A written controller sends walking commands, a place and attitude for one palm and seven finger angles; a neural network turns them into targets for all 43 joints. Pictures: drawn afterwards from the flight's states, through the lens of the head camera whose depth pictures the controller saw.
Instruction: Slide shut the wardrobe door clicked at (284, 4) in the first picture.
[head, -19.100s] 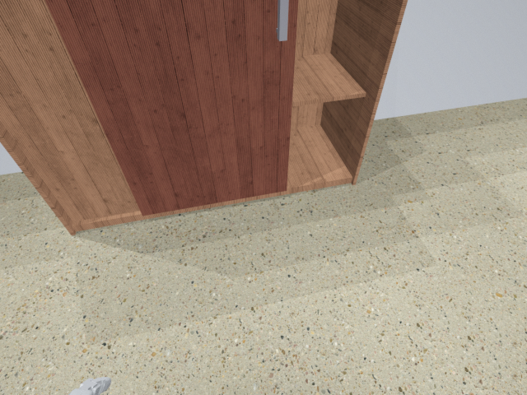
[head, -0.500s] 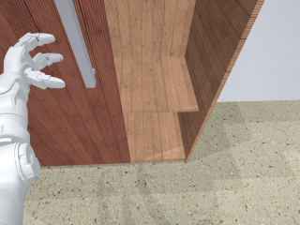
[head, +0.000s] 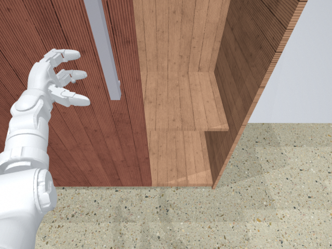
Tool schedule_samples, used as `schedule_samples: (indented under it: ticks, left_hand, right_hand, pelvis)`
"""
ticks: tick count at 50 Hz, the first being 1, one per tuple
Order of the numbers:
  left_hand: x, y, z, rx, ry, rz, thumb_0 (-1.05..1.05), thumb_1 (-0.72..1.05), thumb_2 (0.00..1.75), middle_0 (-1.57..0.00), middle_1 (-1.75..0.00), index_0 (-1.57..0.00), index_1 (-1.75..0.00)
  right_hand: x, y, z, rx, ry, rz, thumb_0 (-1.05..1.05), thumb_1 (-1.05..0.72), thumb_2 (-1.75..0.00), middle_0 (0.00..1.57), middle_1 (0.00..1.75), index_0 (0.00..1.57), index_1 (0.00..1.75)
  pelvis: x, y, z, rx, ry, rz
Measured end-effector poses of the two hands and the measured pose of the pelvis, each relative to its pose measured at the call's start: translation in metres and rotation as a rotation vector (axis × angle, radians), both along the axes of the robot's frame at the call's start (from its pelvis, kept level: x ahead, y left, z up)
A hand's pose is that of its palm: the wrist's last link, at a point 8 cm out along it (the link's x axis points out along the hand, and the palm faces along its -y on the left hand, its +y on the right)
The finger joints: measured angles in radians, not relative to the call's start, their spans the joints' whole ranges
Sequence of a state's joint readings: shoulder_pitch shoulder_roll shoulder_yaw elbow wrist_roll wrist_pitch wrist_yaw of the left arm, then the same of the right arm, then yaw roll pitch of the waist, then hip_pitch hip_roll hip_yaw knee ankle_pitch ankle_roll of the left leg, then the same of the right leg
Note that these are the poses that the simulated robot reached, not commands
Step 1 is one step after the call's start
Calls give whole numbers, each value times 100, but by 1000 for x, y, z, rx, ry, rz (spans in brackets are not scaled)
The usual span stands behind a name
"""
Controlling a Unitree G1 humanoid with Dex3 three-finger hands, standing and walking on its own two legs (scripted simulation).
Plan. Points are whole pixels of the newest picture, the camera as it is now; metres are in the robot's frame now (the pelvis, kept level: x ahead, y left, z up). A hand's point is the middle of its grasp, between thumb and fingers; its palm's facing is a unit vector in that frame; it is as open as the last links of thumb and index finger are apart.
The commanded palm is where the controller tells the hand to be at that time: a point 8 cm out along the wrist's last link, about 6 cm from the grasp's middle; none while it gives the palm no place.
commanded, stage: move the hooked fingers beside the handle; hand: left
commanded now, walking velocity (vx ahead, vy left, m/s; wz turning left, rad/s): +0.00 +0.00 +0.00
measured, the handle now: (107, 49) +0.54 +0.14 +0.21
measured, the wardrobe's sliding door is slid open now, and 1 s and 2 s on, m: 0.38 0.38 0.38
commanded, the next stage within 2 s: feel for the door with the fingertips in 0.78 s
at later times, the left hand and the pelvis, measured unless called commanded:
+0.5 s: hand (81, 75) +0.47 +0.20 +0.18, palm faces -0.01 -1.00 +0.00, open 14.0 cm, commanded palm +0.45 +0.26 +0.17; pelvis -0.01 -0.01 +0.00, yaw -1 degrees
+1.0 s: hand (75, 82) +0.46 +0.21 +0.18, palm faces -0.02 -1.00 -0.02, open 14.0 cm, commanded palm +0.44 +0.25 +0.17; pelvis +0.00 -0.01 +0.00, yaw +0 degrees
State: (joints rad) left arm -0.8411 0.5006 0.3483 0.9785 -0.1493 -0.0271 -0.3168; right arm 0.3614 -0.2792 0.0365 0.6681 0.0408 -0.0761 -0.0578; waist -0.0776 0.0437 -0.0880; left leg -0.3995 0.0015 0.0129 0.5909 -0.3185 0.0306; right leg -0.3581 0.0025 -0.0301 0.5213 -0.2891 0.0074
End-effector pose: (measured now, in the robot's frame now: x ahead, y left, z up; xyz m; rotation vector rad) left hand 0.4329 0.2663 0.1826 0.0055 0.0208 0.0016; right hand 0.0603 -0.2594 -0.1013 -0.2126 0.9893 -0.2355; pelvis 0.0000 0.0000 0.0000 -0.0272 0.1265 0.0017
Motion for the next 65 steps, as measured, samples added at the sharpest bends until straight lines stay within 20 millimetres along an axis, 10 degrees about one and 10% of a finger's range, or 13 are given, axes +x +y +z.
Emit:
schedule_samples:
  ticks: [27,51,65]
  left_hand:
    - [22,-11,-3,-10,-34,-7,-2,-50,30,-30,-120,-30,-120]
    - [2,-7,-3,10,-46,-24,-2,-50,30,-30,-120,-29,-120]
    - [10,-45,-5,3,-36,-7,-2,-50,30,-30,-120,-30,-120]
  right_hand:
    - [-77,-25,-3,-33,178,-110,1,-90,-90,21,30,21,30]
    - [8,-8,2,-9,-6,-3,0,-90,-90,21,30,21,30]
    - [-7,0,-5,32,-2,-15,0,-90,-90,21,30,21,30]
  pelvis:
    - [-4,-16,-2,6,31,-26]
    - [4,-6,-1,-1,10,-3]
    - [-2,-7,-1,6,-3,-13]
